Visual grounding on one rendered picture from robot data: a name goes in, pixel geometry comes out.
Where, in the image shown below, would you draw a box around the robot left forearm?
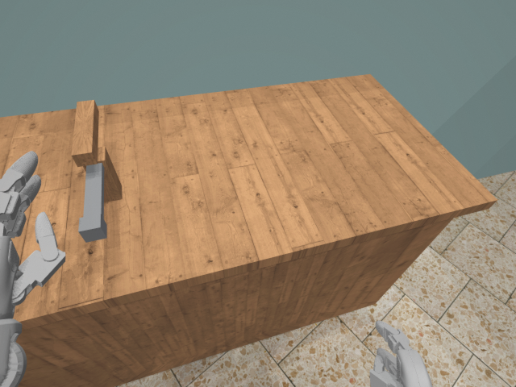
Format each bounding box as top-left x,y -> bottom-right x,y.
0,318 -> 27,387

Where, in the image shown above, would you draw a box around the tap lever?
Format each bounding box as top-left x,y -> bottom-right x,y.
78,163 -> 107,243

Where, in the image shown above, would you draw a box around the robot left hand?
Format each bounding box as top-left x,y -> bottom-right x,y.
0,151 -> 65,319

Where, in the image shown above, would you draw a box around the counter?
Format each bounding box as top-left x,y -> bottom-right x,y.
0,74 -> 497,387

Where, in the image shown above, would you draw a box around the robot right hand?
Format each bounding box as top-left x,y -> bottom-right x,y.
369,320 -> 433,387

